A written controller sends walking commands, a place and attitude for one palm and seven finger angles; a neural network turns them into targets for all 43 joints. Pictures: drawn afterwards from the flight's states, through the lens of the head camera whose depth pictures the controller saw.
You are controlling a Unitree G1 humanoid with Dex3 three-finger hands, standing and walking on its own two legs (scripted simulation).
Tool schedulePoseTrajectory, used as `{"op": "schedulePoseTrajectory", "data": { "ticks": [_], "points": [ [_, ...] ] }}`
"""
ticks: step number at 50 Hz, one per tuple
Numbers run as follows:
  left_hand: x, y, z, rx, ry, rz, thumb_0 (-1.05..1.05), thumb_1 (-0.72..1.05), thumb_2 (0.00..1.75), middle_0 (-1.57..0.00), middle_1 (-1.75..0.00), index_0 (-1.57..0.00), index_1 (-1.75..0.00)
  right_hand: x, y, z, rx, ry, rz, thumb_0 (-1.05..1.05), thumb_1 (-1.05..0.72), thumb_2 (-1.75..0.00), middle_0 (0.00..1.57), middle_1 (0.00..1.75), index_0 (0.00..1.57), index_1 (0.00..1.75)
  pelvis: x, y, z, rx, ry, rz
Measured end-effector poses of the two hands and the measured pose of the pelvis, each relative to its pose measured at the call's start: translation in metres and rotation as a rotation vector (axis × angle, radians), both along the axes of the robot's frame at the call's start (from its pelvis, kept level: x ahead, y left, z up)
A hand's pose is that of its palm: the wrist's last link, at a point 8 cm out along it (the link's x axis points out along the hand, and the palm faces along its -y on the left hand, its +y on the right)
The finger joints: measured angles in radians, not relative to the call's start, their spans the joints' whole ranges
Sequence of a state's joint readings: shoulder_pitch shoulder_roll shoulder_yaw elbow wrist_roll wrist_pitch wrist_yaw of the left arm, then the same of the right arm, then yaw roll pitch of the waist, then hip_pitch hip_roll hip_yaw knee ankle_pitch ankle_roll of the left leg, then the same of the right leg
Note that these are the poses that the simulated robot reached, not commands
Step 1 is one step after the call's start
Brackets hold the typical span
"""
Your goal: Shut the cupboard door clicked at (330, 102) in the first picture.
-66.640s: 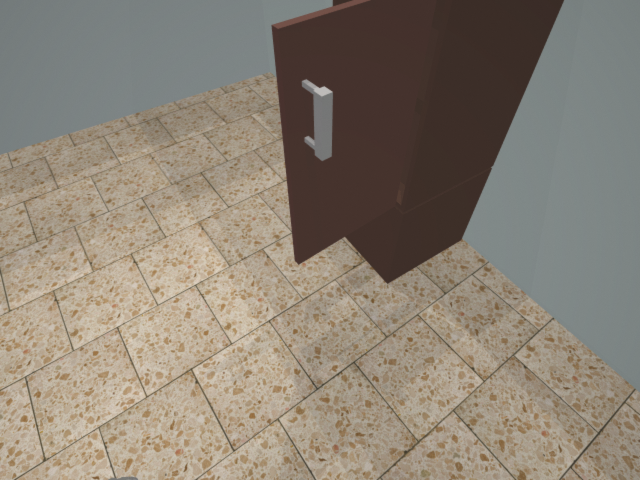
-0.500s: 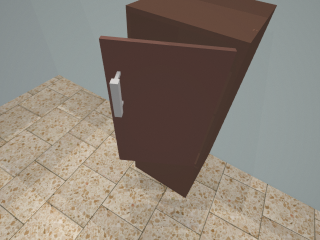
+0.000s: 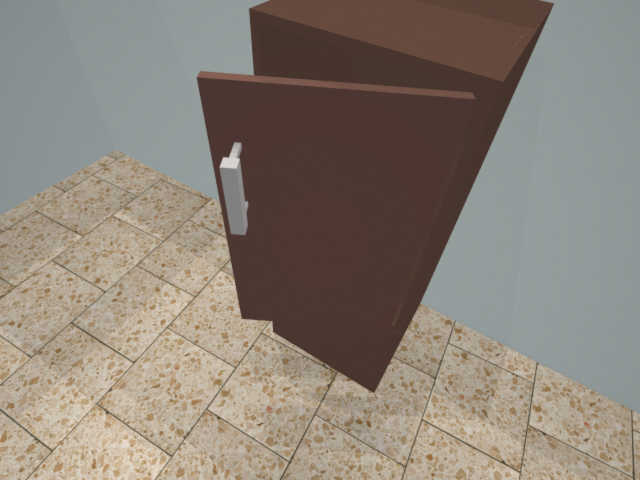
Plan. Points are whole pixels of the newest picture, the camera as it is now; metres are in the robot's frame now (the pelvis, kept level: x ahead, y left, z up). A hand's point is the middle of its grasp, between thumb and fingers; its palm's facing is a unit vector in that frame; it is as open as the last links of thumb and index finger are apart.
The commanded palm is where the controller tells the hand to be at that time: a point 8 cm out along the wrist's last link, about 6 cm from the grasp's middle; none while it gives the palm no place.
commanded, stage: shuffle to correct the standing spot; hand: left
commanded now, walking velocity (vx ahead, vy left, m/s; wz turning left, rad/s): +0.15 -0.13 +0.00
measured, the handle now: (237, 189) +0.49 +0.16 +0.09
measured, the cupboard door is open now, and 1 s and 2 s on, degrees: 28 28 28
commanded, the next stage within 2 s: come to a stop and stand still in 0.12 s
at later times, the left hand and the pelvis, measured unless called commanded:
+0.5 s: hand out of the picture +0.00 +0.10 -0.18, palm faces +0.07 -0.99 -0.12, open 7.4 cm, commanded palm none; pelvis +0.06 -0.04 +0.00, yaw +0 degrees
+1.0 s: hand out of the picture +0.06 +0.20 -0.17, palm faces +0.02 -0.96 -0.29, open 7.4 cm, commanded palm none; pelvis -0.02 +0.00 -0.02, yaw +0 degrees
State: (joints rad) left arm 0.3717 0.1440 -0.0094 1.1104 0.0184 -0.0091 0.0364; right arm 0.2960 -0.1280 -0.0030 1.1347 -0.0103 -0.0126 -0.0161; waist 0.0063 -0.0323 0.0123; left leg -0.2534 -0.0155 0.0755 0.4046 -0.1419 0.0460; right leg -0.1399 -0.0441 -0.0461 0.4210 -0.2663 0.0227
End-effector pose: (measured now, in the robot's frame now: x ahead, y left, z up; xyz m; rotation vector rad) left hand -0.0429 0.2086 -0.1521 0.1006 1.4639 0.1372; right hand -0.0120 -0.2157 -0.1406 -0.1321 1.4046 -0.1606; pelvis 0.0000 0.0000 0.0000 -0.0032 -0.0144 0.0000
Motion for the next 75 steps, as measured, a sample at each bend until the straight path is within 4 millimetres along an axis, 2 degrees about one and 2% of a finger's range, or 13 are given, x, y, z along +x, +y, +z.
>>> {"op": "schedulePoseTrajectory", "data": {
  "ticks": [9,16,20,25,30,37,41,46,52,61,64,71,75],
  "points": [
    [-0.001,-0.015,-0.001,-0.004,0.037,0.018,0.00,0.91,0.90,-0.20,-0.30,-0.20,-0.30,0.006,-0.006,-0.007,0.024,0.022,-0.021,0.01,-0.91,-0.90,0.20,0.30,0.20,0.29,0.016,-0.013,-0.004,0.012,0.019,-0.001],
    [0.002,-0.038,0.000,-0.011,0.078,0.052,0.00,0.91,0.90,-0.20,-0.30,-0.20,-0.30,0.028,-0.022,-0.010,0.018,0.033,-0.013,0.01,-0.92,-0.90,0.20,0.30,0.20,0.29,0.039,-0.029,-0.007,0.002,0.030,-0.001],
    [0.012,-0.052,-0.003,-0.033,0.097,0.054,0.00,0.91,0.90,-0.20,-0.30,-0.20,-0.30,0.046,-0.031,-0.006,-0.011,0.031,0.000,0.02,-0.93,-0.90,0.20,0.30,0.20,0.29,0.053,-0.034,-0.006,0.007,0.032,-0.002],
    [0.039,-0.058,-0.004,-0.039,0.057,0.046,0.01,0.91,0.90,-0.20,-0.30,-0.20,-0.30,0.069,-0.041,-0.003,-0.040,0.004,0.004,0.02,-0.94,-0.90,0.20,0.30,0.20,0.29,0.058,-0.035,-0.005,0.010,0.035,-0.004],
    [0.069,-0.043,-0.003,-0.004,-0.019,0.021,0.00,0.90,0.90,-0.20,-0.30,-0.20,-0.30,0.090,-0.044,-0.001,-0.049,-0.059,0.008,0.01,-0.93,-0.90,0.20,0.30,0.20,0.29,0.052,-0.033,-0.004,0.016,0.027,-0.009],
    [0.095,-0.002,-0.001,0.093,-0.130,-0.031,0.01,0.91,0.90,-0.20,-0.30,-0.20,-0.30,0.103,-0.039,-0.008,-0.034,-0.167,0.009,0.01,-0.92,-0.90,0.20,0.30,0.20,0.29,0.033,-0.024,-0.012,-0.004,0.022,-0.018],
    [0.103,0.020,0.004,0.124,-0.210,-0.070,0.01,0.91,0.90,-0.20,-0.30,-0.20,-0.30,0.100,-0.028,-0.008,-0.019,-0.234,0.013,0.00,-0.91,-0.90,0.20,0.30,0.20,0.29,0.019,-0.014,-0.016,-0.001,-0.003,-0.020],
    [0.108,0.039,0.013,0.152,-0.292,-0.076,0.01,0.91,0.90,-0.20,-0.30,-0.20,-0.30,0.078,-0.014,-0.012,0.002,-0.269,0.032,0.00,-0.91,-0.90,0.20,0.30,0.20,0.29,0.000,-0.004,-0.018,0.010,-0.034,-0.020],
    [0.081,0.040,0.020,0.140,-0.298,-0.089,0.01,0.91,0.90,-0.20,-0.30,-0.20,-0.30,0.046,-0.011,-0.015,0.016,-0.228,0.036,0.00,-0.93,-0.90,0.20,0.30,0.21,0.29,-0.023,0.003,-0.015,0.005,-0.034,-0.008],
    [0.027,0.036,0.005,0.070,-0.172,-0.079,0.01,0.90,0.90,-0.20,-0.30,-0.20,-0.30,-0.029,-0.006,-0.009,-0.014,-0.086,0.009,0.00,-0.91,-0.90,0.20,0.30,0.20,0.29,-0.045,0.011,-0.011,-0.012,-0.012,-0.008],
    [0.005,0.033,0.003,0.058,-0.138,-0.052,0.01,0.90,0.90,-0.20,-0.30,-0.20,-0.30,-0.046,-0.007,-0.008,-0.017,-0.030,0.014,0.01,-0.91,-0.90,0.20,0.30,0.20,0.29,-0.052,0.010,-0.009,-0.011,-0.008,0.000],
    [-0.063,0.018,0.005,0.037,-0.024,0.015,0.01,0.91,0.90,-0.20,-0.30,-0.20,-0.30,-0.045,-0.011,-0.005,-0.014,-0.038,0.034,0.01,-0.91,-0.90,0.20,0.30,0.20,0.29,-0.067,0.006,-0.005,-0.007,-0.013,0.018],
    [-0.085,0.015,-0.005,0.014,0.030,0.030,0.01,0.90,0.90,-0.20,-0.30,-0.20,-0.30,-0.039,-0.009,-0.004,-0.032,-0.097,0.020,0.01,-0.91,-0.90,0.20,0.30,0.20,0.29,-0.072,0.009,-0.009,-0.021,-0.019,0.014]
  ]
}}
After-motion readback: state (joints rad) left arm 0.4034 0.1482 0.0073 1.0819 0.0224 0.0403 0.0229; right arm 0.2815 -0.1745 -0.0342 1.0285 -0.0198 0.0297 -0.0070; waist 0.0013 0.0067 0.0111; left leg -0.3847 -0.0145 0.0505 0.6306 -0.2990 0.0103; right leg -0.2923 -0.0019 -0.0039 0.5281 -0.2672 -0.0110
